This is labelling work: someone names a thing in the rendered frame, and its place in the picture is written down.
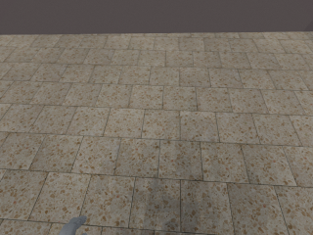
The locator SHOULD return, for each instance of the robot left hand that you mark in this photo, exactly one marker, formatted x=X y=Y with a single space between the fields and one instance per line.
x=71 y=227

